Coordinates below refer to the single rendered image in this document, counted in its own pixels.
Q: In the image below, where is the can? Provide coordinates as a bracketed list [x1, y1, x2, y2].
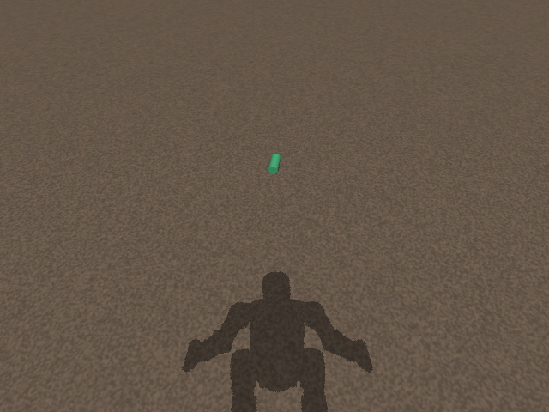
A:
[268, 154, 281, 174]

